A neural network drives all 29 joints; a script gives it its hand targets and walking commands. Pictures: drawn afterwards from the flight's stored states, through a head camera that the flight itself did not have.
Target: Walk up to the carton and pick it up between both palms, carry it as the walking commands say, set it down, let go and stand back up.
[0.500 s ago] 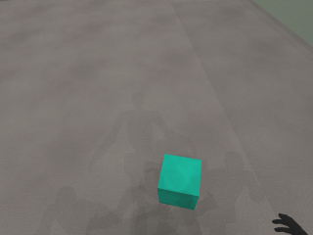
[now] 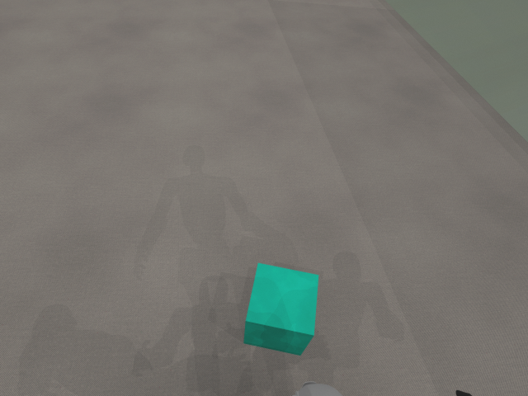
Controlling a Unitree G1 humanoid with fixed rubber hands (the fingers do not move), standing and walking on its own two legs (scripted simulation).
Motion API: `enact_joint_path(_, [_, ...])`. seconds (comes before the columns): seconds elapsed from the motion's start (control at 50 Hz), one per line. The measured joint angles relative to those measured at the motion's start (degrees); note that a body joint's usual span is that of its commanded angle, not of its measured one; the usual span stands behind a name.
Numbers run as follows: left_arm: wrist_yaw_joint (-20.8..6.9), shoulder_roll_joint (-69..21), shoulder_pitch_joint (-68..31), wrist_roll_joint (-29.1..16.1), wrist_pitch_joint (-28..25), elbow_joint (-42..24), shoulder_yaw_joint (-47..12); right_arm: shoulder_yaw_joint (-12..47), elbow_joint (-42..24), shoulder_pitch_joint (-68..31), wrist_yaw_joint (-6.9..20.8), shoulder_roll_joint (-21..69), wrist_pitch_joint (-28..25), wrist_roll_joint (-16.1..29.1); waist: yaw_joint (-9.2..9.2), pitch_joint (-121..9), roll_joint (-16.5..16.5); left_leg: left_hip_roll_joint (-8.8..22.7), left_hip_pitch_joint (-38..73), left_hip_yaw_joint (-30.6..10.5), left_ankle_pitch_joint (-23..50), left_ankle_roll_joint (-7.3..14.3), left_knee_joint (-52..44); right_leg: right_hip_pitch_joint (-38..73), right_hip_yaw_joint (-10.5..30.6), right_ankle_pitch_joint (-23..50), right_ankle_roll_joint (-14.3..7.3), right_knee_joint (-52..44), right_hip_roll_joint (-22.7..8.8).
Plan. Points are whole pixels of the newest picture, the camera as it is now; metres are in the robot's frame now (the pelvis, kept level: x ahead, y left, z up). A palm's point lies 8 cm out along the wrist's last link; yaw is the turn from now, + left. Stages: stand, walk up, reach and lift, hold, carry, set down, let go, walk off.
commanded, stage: walk up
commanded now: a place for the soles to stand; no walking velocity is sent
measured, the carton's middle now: (279, 310) +0.48 -0.10 -0.64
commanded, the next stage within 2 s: none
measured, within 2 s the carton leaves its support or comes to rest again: neither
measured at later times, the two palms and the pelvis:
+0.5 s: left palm out of the picture +0.10 +0.30 -0.11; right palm out of the picture +0.06 -0.34 -0.12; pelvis +0.01 -0.01 -0.01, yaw -3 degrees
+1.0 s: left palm out of the picture +0.11 +0.29 -0.11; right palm out of the picture +0.12 -0.35 -0.11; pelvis +0.01 -0.02 -0.01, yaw -4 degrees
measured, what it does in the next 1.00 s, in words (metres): steps on the spot: right foot, then left foot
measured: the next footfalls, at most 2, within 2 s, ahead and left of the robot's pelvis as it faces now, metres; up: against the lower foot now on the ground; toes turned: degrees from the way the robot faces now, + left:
right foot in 0.12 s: +0.08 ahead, -0.15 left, +0.00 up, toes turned -3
left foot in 0.40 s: +0.06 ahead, +0.09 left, +0.00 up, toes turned -6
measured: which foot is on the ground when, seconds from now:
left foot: down 0.00-0.12, up 0.14-0.38, down 0.40-1.00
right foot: up 0.00-0.10, down 0.12-1.00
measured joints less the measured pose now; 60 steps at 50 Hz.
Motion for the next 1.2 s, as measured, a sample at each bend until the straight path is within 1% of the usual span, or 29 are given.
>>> enact_joint_path(0.04, [-0.22, 0.02, 0.15, 0.00, -0.27, -0.01, 0.00, 0.00, -0.32, -0.49, 0.27, 0.00, 0.37, 0.00, 0.02, -0.05, 0.17, -0.01, -0.02, 0.26, -0.11, -0.27, 0.07, 0.66, -1.63, -0.03, -0.51, -3.82, -0.01])
enact_joint_path(0.08, [-0.34, 0.19, 0.68, 0.00, -0.64, 0.00, 0.00, 0.05, -0.36, -1.19, 0.39, 0.00, 0.77, 0.02, 0.03, -0.08, 0.35, -0.03, -0.02, 0.46, -0.65, -1.03, 0.98, 2.77, -2.58, 1.77, -1.53, -9.58, -0.01])
enact_joint_path(0.1, [-0.37, 0.44, 1.07, 0.00, -0.93, 0.00, 0.01, 0.12, -0.43, -1.54, 0.39, 0.00, 0.83, 0.03, 0.02, -0.07, 0.28, -0.11, -0.20, 0.66, -1.29, -1.61, 2.08, 4.02, -2.09, 3.15, -2.27, -12.16, -0.03])
enact_joint_path(0.12, [-0.36, 1.01, 1.49, 0.00, -1.36, 0.01, 0.04, 0.35, -0.67, -1.78, 0.40, 0.00, 0.84, 0.04, 0.00, -0.20, -0.27, -0.52, -0.94, 0.99, -2.31, -1.92, 3.95, 5.02, 0.20, 4.31, -3.41, -14.79, -0.13])
enact_joint_path(0.18, [-0.33, -0.54, 1.50, 0.00, -1.43, 0.02, 0.00, 0.38, 0.32, -3.95, 0.37, -0.67, 1.82, 0.22, 0.00, 0.84, 1.98, -0.53, -1.97, 0.50, -7.26, -2.02, 10.78, 5.07, 0.90, 5.53, -1.99, -13.36, 0.80])
enact_joint_path(0.22, [-0.35, -1.23, 1.41, 0.00, -1.43, 0.02, 0.02, 0.39, 0.37, -4.31, 0.38, -0.70, 1.85, 0.29, -0.03, 0.83, 2.66, -0.54, -2.03, 0.46, -8.38, -2.02, 12.81, 4.94, 1.42, 5.58, -2.06, -13.37, 0.75])
enact_joint_path(0.26, [-0.46, -1.31, 0.99, 0.00, -1.36, 0.02, 0.02, 0.39, 1.00, -4.28, 0.45, -0.76, 1.48, 0.32, -0.04, 0.82, 2.81, -0.54, -1.90, 0.44, -8.52, -2.02, 12.88, 4.52, 2.04, 5.72, -1.97, -13.37, 0.54])
enact_joint_path(0.34, [-0.77, -1.19, 0.15, 0.00, -1.22, 0.01, 0.02, 0.38, 3.69, -3.61, 0.46, -1.26, 1.45, 0.31, -0.06, 0.81, 2.94, -0.53, -1.03, 0.42, -10.03, -2.02, 11.49, 4.40, 2.78, 5.76, -1.17, -13.37, 0.52])
enact_joint_path(0.4, [-0.97, -1.28, -0.69, 0.00, -0.69, 0.02, 0.02, 0.39, 5.52, -2.84, 0.31, -1.54, 1.08, 0.32, -0.08, 0.78, 3.04, -0.52, 0.63, 0.39, -9.88, -2.02, 5.32, 4.38, 2.96, 5.77, -0.11, -13.38, 0.71])
enact_joint_path(0.44, [-1.05, -1.44, -1.51, 0.00, -0.31, 0.01, 0.02, 0.41, 6.60, -2.38, 0.06, -1.54, 0.50, 0.31, -0.05, 0.82, 2.91, -0.53, 0.85, 0.49, -4.74, -2.02, 3.88, 4.47, 3.08, 5.76, 0.40, -13.37, 0.74])
enact_joint_path(0.46, [-1.07, -1.53, -1.88, 0.00, -0.24, 0.01, 0.02, 0.54, 7.11, -2.16, -0.05, -1.53, 0.17, 0.31, -0.04, 0.77, 2.76, -0.53, 0.85, 0.54, -3.27, -2.03, 3.82, 4.52, 3.11, 5.75, 0.06, -13.37, 0.76])
enact_joint_path(0.5, [-1.10, -1.54, -2.58, 0.00, -0.23, 0.01, 0.03, 0.68, 7.78, -2.09, -0.10, -1.53, -0.09, 0.31, -0.04, 0.69, 2.52, -0.45, 0.87, 0.55, -3.43, -2.03, 3.80, 4.52, 2.94, 3.08, -0.59, -13.17, 0.77])
enact_joint_path(0.54, [-1.19, -1.23, -3.06, 0.00, -0.23, 0.01, 0.03, 0.76, 7.71, -2.35, -0.10, -1.53, -0.32, 0.32, -0.04, 0.69, 2.19, -0.31, 0.88, 0.55, -4.04, -2.03, 3.81, 4.51, 2.69, 1.97, -1.06, -13.13, 0.77])
enact_joint_path(0.56, [-1.24, -0.99, -3.19, 0.00, -0.28, 0.01, 0.03, 0.79, 7.53, -2.52, -0.10, -1.52, -0.45, 0.32, -0.04, 0.67, 1.94, -0.31, 0.91, 0.56, -4.20, -2.05, 3.82, 4.52, 2.67, 3.50, -1.53, -13.12, 0.76])
enact_joint_path(0.58, [-1.25, -0.68, -3.16, 0.01, -0.39, 0.02, 0.03, 0.83, 7.36, -2.87, -0.10, -1.52, -0.48, 0.32, -0.04, 0.65, 1.62, -0.32, 0.91, 0.67, -4.35, -2.11, 3.93, 4.56, 2.71, 7.17, -2.02, -13.10, 0.75])
enact_joint_path(0.6, [-1.25, -0.42, -3.14, 0.01, -0.50, 0.01, 0.03, 0.83, 7.26, -3.33, -0.12, -1.52, -0.46, 0.32, -0.03, 0.64, 1.37, -0.31, 0.90, 0.73, -4.49, -2.18, 4.07, 4.67, 2.79, 7.90, -1.68, -13.13, 0.71])
enact_joint_path(0.64, [-1.25, -0.16, -3.11, 0.00, -0.76, 0.02, 0.02, 0.83, 6.82, -4.50, -0.22, -1.52, -0.29, 0.32, -0.03, 0.65, 1.11, -0.31, 0.81, 0.83, -4.56, -2.29, 4.12, 4.78, 2.95, 5.92, -0.76, -13.15, 0.67])
enact_joint_path(0.68, [-1.25, -0.09, -3.06, 0.00, -0.85, 0.02, 0.02, 0.84, 6.07, -5.60, -0.30, -1.51, -0.18, 0.32, -0.03, 0.64, 1.03, -0.32, 0.69, 0.98, -4.66, -2.30, 4.29, 4.78, 3.17, 4.52, -0.36, -13.14, 0.67])
enact_joint_path(0.76, [-1.25, -0.13, -3.10, 0.00, -0.85, 0.02, 0.02, 0.87, 5.33, -6.89, -0.22, -1.51, -0.48, 0.32, -0.03, 0.64, 1.03, -0.35, 0.71, 0.98, -4.66, -2.30, 4.29, 4.78, 3.21, 4.59, -0.36, -13.14, 0.67])
enact_joint_path(0.9, [-1.32, -0.37, -2.74, 0.00, -0.90, 0.02, 0.02, 0.94, 5.64, -7.89, -0.08, -1.60, -0.40, 0.32, -0.03, 0.64, 1.37, 0.00, 0.78, 0.98, -4.76, -2.30, 4.29, 4.78, 3.17, 4.58, 0.38, -13.14, 0.96])
enact_joint_path(1.0, [-1.31, -0.54, -2.36, 0.00, -1.14, 0.02, 0.02, 0.94, 5.39, -8.72, -0.08, -1.66, 0.31, 0.32, -0.03, 0.64, 1.64, -0.24, 0.82, 0.99, -4.92, -2.30, 4.35, 4.78, 3.43, 4.62, -0.44, -13.14, 0.97])
enact_joint_path(1.08, [-1.31, -0.54, -2.55, 0.00, -1.07, 0.02, 0.02, 0.94, 5.95, -8.20, 0.07, -1.65, -0.17, 0.32, -0.04, 0.62, 1.49, -0.36, 0.85, 1.02, -4.87, -2.30, 4.35, 4.78, 3.59, 4.64, -0.43, -13.14, 0.93])
enact_joint_path(1.14, [-1.32, -0.56, -2.69, 0.00, -1.07, 0.02, 0.02, 0.94, 6.97, -7.91, 0.08, -1.65, -0.22, 0.32, -0.03, 0.62, 1.45, -0.27, 0.86, 1.01, -4.91, -2.28, 4.35, 4.78, 3.57, 4.59, -0.30, -13.14, 1.01])
enact_joint_path(1.2, [-1.32, -0.58, -2.59, 0.00, -1.13, 0.02, 0.02, 0.94, 7.12, -7.94, 0.08, -1.67, 0.03, 0.32, -0.03, 0.62, 1.56, -0.19, 0.88, 1.02, -4.93, -2.28, 4.35, 4.78, 3.57, 4.58, 0.51, -13.14, 1.03])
